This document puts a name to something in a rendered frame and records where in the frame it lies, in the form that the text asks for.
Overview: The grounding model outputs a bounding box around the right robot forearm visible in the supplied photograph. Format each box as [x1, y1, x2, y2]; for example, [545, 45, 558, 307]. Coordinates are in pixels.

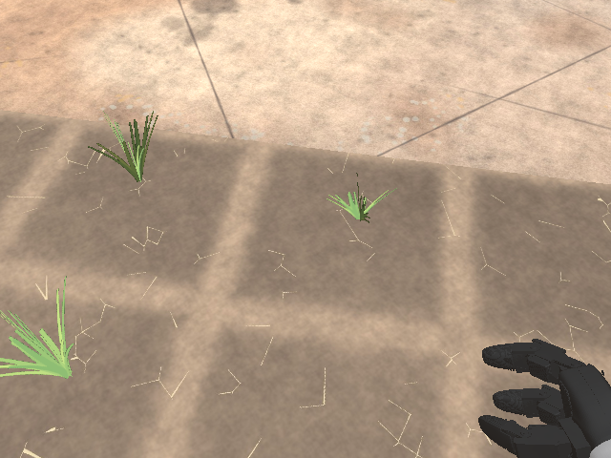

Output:
[589, 439, 611, 458]

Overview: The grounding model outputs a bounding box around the right robot hand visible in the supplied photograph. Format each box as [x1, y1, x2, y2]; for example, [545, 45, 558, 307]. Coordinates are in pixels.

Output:
[478, 339, 611, 458]

